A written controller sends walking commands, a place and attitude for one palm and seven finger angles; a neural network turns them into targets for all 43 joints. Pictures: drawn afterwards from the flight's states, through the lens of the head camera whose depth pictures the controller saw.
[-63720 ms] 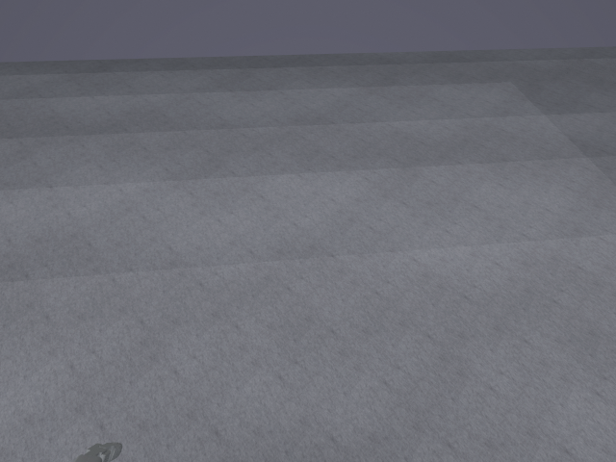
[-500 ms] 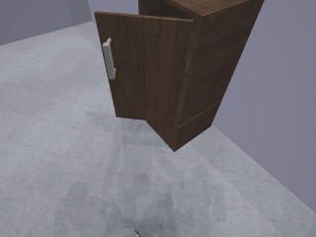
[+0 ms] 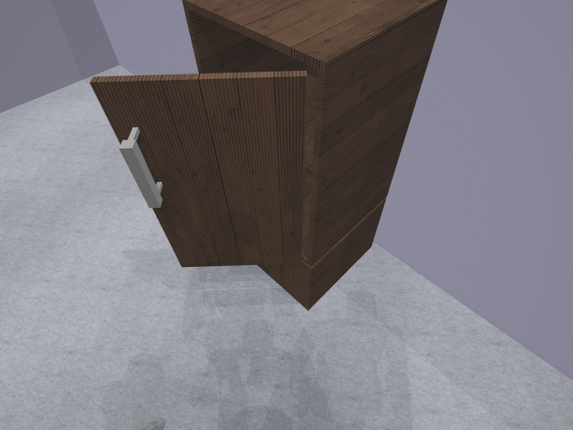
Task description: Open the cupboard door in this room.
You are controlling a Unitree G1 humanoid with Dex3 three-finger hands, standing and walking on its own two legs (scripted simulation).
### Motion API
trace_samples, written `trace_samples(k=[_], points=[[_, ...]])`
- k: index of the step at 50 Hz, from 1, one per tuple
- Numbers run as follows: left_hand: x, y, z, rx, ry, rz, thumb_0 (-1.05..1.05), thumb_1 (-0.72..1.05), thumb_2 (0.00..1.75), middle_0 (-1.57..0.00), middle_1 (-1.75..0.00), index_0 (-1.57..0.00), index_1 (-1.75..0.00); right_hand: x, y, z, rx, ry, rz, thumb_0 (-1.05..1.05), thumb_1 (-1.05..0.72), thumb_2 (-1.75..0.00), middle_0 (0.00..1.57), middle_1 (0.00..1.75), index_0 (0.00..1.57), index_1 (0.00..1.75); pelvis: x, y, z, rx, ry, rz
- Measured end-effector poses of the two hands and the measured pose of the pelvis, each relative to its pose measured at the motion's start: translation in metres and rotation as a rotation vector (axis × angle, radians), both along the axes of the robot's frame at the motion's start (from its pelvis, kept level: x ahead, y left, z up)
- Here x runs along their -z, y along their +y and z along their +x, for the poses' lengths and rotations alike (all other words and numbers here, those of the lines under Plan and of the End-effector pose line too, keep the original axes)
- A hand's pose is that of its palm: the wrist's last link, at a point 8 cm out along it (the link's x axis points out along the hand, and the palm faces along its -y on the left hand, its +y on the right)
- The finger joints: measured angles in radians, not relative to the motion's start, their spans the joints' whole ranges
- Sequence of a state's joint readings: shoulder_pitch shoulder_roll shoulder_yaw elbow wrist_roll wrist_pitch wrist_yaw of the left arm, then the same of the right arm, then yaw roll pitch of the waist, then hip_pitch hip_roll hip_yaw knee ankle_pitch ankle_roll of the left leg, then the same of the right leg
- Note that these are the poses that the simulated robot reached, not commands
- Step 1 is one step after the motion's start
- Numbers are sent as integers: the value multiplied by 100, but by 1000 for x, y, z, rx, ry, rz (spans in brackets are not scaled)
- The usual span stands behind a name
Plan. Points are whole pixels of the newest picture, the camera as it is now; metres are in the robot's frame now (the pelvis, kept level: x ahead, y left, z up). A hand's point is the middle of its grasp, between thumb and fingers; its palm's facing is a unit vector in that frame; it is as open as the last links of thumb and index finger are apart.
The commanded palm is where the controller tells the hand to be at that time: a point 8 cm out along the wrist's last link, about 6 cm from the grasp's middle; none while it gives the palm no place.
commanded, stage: come to a stop and stand still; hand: left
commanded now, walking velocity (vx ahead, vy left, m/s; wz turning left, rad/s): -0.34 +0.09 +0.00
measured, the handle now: (145, 169) +0.57 +0.30 +0.01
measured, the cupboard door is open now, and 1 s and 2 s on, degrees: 46 46 46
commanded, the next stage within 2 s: look again from close up in 1.68 s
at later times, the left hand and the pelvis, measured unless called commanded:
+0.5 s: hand out of the picture +0.04 +0.23 -0.17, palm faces +0.06 -0.97 -0.23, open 7.4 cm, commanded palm none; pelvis +0.00 +0.03 +0.01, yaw +0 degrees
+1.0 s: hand out of the picture +0.01 +0.19 -0.17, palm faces +0.03 -0.98 -0.21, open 7.4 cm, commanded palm none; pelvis -0.04 +0.00 +0.00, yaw +2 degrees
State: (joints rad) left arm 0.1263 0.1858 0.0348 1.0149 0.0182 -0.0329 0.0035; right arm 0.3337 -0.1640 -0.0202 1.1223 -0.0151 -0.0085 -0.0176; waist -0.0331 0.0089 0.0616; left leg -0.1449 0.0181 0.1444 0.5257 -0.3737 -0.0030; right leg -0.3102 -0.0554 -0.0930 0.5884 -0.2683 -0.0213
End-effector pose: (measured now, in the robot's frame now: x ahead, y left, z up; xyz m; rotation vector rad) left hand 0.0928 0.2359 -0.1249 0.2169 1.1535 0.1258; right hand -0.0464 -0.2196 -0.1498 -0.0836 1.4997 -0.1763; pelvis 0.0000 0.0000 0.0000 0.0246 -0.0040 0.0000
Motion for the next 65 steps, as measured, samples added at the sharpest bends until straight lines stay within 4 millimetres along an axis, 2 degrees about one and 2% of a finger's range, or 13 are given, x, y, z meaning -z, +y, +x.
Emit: trace_samples(k=[5, 8, 10, 14, 18, 24, 28, 32, 39, 44, 49, 54, 65], points=[[5, -13, 16, -8, 22, -26, 1, 91, 90, -19, -30, -20, -30, -6, 1, 21, 9, 31, -10, 0, -91, -89, 20, 30, 20, 30, -4, -1, 14, -19, 4, -11], [10, -13, 12, -35, 39, -52, 1, 90, 90, -20, -30, -21, -30, -10, 0, 42, -14, 7, -36, 0, -91, -89, 20, 30, 20, 30, -5, 5, 16, -23, -4, -12], [15, -4, 8, -64, 43, -60, 0, 91, 90, -20, -30, -21, -30, -12, 1, 57, -31, -26, -59, 0, -91, -89, 20, 30, 20, 30, -3, 12, 16, -24, -11, -18], [23, 19, -6, -92, 82, -57, 0, 92, 90, -20, -30, -21, -30, -18, 6, 85, -60, -114, -99, 0, -91, -89, 20, 30, 20, 30, 0, 25, 16, -12, -16, -18], [21, 37, -25, -113, 128, -34, 0, 91, 90, -20, -30, -21, -30, -25, 14, 107, -99, -188, -110, 0, -91, -89, 20, 30, 20, 30, -4, 29, 12, -14, -7, -24], [12, 42, -56, -123, 180, -11, 1, 91, 90, -19, -30, -20, -30, -26, 21, 122, -119, -248, -76, 0, -91, -89, 20, 30, 20, 30, -8, 27, 3, -10, 3, -31], [10, 33, -74, -113, 197, 4, 1, 91, 90, -19, -30, -20, -30, -18, 13, 116, -100, -260, -49, 0, -91, -89, 20, 30, 20, 30, -5, 16, -4, 0, 4, -17], [7, 18, -89, -71, 189, 22, 1, 91, 90, -19, -30, -20, -30, -13, -6, 104, -106, -273, -42, 0, -91, -89, 20, 30, 20, 30, -2, 5, -13, -5, -4, -20], [10, 4, -95, -84, 81, 9, 1, 90, 90, -20, -30, -21, -30, -22, -44, 85, -125, -290, -124, 0, -91, -89, 20, 30, 20, 30, 3, -7, -25, -34, -33, -29], [13, -1, -93, -66, 46, -20, 1, 90, 90, -20, -30, -21, -30, -30, -51, 72, -122, -303, -150, 1, -91, -89, 20, 30, 20, 30, 2, -7, -33, -27, -55, -30], [13, 2, -93, -47, 28, -28, 1, 90, 90, -20, -30, -21, -30, -32, -44, 57, -121, -295, -140, 1, -91, -90, 20, 30, 20, 30, 0, -4, -42, -25, -58, -38], [12, 11, -101, -49, 39, -23, 1, 90, 90, -20, -30, -21, -30, -28, -27, 37, -116, -254, -107, 1, -91, -89, 20, 30, 20, 30, -2, 2, -48, -26, -53, -43], [17, 17, -146, -75, 162, -42, 1, 90, 90, -20, -30, -20, -30, -19, 17, -4, -69, -145, -37, 1, -91, -89, 20, 30, 20, 30, -5, 20, -54, -15, -42, -46]])
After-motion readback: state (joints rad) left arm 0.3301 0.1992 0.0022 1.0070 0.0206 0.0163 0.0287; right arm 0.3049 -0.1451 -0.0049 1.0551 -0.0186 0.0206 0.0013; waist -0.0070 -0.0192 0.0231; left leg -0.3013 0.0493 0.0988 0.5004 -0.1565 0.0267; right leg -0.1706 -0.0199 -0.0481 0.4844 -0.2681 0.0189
